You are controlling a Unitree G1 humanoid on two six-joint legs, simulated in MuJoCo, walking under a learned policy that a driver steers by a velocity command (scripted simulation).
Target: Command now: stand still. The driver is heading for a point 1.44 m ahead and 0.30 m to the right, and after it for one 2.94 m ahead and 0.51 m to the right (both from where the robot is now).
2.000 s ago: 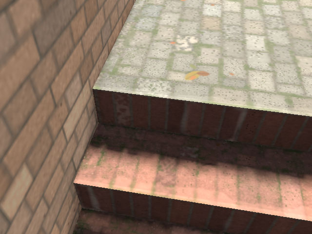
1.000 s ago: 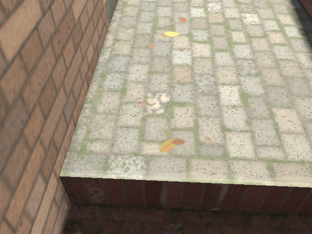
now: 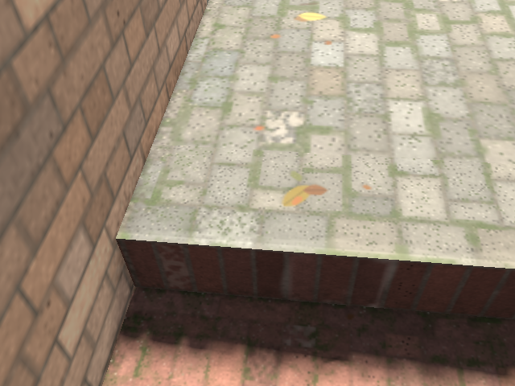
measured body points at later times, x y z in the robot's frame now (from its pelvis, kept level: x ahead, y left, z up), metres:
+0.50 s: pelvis +0.00 +0.00 +0.00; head +0.01 -0.01 +0.45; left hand +0.12 +0.19 -0.15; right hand -0.09 -0.20 -0.16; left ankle -0.12 +0.15 -0.74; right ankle +0.09 -0.11 -0.57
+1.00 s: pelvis +0.07 -0.03 +0.08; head +0.05 -0.03 +0.53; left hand +0.14 +0.21 -0.06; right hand +0.13 -0.28 -0.06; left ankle -0.03 +0.13 -0.41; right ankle +0.09 -0.11 -0.57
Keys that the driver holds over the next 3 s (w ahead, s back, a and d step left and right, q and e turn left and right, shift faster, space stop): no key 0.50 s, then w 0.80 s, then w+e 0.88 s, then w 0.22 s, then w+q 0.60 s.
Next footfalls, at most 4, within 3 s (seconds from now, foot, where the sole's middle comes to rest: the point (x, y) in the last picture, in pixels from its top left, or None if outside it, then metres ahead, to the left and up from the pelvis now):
1.42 left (160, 378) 0.43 0.22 -0.43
1.94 right None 0.37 -0.18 -0.43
2.56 left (249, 360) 0.45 0.05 -0.43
2.96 right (438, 200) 0.69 -0.34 -0.26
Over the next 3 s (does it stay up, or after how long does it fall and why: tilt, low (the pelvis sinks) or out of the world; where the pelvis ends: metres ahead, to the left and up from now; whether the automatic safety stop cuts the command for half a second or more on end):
stays up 0.58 -0.19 0.35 its command is cut before an obstacle after 1.4 s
